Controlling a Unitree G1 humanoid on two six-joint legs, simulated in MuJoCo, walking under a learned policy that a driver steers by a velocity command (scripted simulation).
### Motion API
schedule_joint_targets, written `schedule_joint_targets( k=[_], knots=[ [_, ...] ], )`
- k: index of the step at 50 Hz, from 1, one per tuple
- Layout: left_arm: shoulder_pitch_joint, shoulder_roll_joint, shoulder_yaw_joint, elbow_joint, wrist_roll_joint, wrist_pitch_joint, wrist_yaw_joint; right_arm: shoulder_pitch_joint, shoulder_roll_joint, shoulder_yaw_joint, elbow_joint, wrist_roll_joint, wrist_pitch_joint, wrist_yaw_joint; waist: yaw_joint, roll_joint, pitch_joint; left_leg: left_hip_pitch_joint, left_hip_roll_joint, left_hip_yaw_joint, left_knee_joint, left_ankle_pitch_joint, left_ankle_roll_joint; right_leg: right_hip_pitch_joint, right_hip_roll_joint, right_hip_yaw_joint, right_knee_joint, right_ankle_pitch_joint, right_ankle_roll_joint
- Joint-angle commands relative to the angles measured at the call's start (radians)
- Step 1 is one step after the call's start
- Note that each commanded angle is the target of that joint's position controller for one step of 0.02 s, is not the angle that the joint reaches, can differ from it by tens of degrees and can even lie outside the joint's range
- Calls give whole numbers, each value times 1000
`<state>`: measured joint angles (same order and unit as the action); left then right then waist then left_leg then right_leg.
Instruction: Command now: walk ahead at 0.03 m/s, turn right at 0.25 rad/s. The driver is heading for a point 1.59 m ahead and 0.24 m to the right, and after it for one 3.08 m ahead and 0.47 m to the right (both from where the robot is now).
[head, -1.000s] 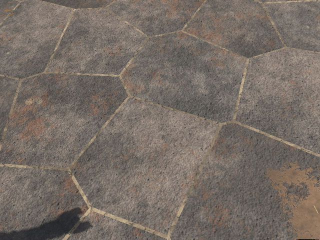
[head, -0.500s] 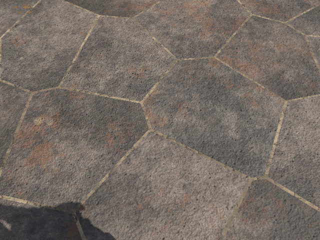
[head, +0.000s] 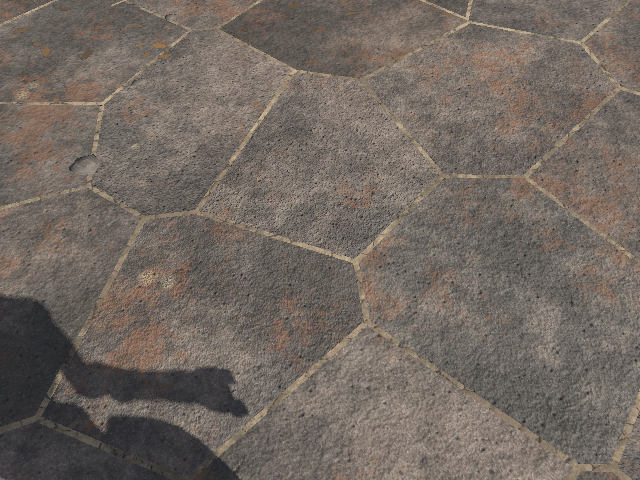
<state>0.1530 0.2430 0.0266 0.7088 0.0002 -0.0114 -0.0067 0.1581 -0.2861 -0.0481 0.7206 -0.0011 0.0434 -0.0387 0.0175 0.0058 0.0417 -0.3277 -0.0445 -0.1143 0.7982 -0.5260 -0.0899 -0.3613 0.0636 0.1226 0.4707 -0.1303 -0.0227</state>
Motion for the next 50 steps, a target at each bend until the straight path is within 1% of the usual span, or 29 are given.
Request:
schedule_joint_targets(
  k=[1,5,7,8,9,10,11,12,13,14,15,17,20,24,28,30,31,32,33,34,35,36,37,38,39,41,44,47,50],
  knots=[
    [-32,214,74,-79,-11,8,18,75,-86,-36,-25,8,-12,-11,-22,-172,-140,-29,-20,28,-44,60,-5,178,-199,311,-147,106,-165],
    [-27,207,84,-81,-20,30,33,61,-78,-38,-27,11,-34,-1,-16,-190,-157,27,-20,25,-185,144,20,172,-192,351,-144,47,-162],
    [-45,206,88,-89,-31,47,44,104,-81,-43,-9,11,-49,13,-48,-186,-153,130,-23,54,-363,274,53,116,-162,341,-118,-3,-128],
    [-29,192,84,-88,-33,51,48,120,-108,-52,-4,6,-53,15,-52,-158,-151,214,25,32,-424,321,81,42,-128,315,-83,-79,-88],
    [-25,151,73,-103,-24,49,47,140,-189,-70,-10,-18,-51,10,-44,6,-132,279,213,-148,-491,291,165,-108,-50,212,75,-220,-29],
    [-42,147,74,-130,-25,37,43,113,-243,-82,-15,-50,-49,14,-39,273,-85,200,387,-384,-580,263,308,-240,79,20,284,-431,16],
    [-12,211,94,-115,-10,27,42,57,-195,-66,-45,-58,-60,12,-33,206,-59,165,432,-404,-598,178,347,-267,-4,49,473,-417,36],
    [16,227,104,-90,-17,27,37,15,-148,-53,-56,-41,-68,5,-10,151,-45,175,376,-327,-596,86,302,-289,-19,47,539,-338,34],
    [51,208,102,-66,-14,32,36,1,-137,-49,-58,-14,-76,-2,-2,139,-32,218,324,-265,-597,40,259,-326,-27,33,579,-275,46],
    [47,194,98,-63,-10,32,33,16,-132,-45,-49,1,-82,-6,-18,138,-14,262,321,-237,-600,57,249,-383,-45,30,622,-224,57],
    [35,173,91,-65,-13,28,26,45,-128,-41,-42,2,-87,-10,-35,123,-2,280,309,-194,-610,91,246,-406,-58,15,647,-188,65],
    [-17,156,81,-90,-22,15,15,105,-128,-41,-28,-5,-94,-9,-74,117,13,322,298,-135,-635,117,247,-440,-75,-24,616,-138,81],
    [-78,138,71,-126,-24,0,3,166,-147,-48,-7,-7,-102,-2,-113,118,30,377,314,-82,-654,180,259,-460,-99,-43,506,-95,94],
    [-123,113,53,-166,-25,-8,-21,174,-186,-63,6,2,-108,13,-122,128,49,336,328,24,-666,267,262,-370,-131,-97,340,-62,79],
    [-150,108,43,-193,-29,-10,-39,190,-205,-74,26,23,-110,32,-117,122,61,283,339,104,-637,318,251,-234,-127,-151,220,-103,23],
    [-117,105,41,-190,-28,-16,-40,203,-208,-72,49,37,-107,43,-79,116,56,243,360,97,-611,409,254,-102,-95,-172,149,-133,-25],
    [-39,123,53,-167,-26,-19,-38,176,-212,-69,54,43,-104,46,-13,106,26,208,345,124,-530,564,239,37,-61,-197,74,-93,-51],
    [104,175,82,-118,-24,-20,-29,183,-186,-56,64,44,-106,48,60,64,-60,149,293,182,-348,738,211,265,-27,-208,27,-51,-80],
    [275,238,108,-80,-16,-16,-14,174,-139,-32,52,26,-114,50,145,-7,-190,-26,235,228,-72,625,158,550,-134,-75,40,-60,-115],
    [333,363,122,-81,-2,-19,-1,215,-30,5,-6,4,-131,55,104,-309,-316,-374,72,214,321,-2,86,776,-449,441,-88,-225,-265],
    [320,283,101,-89,2,-36,-4,164,-135,-23,11,37,-147,51,143,-176,-319,-440,63,17,476,-52,90,689,-483,565,-183,-282,-286],
    [266,238,83,-78,2,-47,-8,124,-174,-39,-7,61,-151,54,115,-168,-195,-487,106,4,494,30,109,590,-453,398,-188,-247,-243],
    [203,194,70,-74,-5,-53,-12,108,-166,-36,-7,53,-148,51,76,-139,-128,-462,151,28,450,120,117,486,-399,274,-205,-201,-209],
    [146,158,59,-74,-6,-58,-15,105,-155,-38,3,34,-141,48,45,-126,-75,-435,174,28,400,198,112,401,-356,187,-236,-145,-188],
    [108,136,54,-74,2,-67,-15,133,-144,-41,17,32,-128,49,12,-141,-51,-374,191,19,377,261,108,333,-325,110,-269,-75,-168],
    [85,124,57,-59,9,-89,-13,176,-100,-35,41,35,-105,51,-22,-114,-39,-331,181,14,369,330,98,280,-308,12,-306,84,-162],
    [99,128,64,-25,17,-106,-6,145,-70,-32,29,33,-89,46,-29,-69,3,-387,161,-19,288,423,79,270,-299,-103,-332,226,-158],
    [103,136,65,-2,13,-105,5,65,-53,-24,0,27,-96,57,-12,-64,39,-379,142,10,84,574,81,268,-274,-199,-359,239,-135],
    [149,164,73,28,4,-98,17,-47,-27,-8,-44,23,-100,78,32,-36,77,-366,134,82,-65,634,102,308,-292,-256,-376,281,-118]
  ],
)
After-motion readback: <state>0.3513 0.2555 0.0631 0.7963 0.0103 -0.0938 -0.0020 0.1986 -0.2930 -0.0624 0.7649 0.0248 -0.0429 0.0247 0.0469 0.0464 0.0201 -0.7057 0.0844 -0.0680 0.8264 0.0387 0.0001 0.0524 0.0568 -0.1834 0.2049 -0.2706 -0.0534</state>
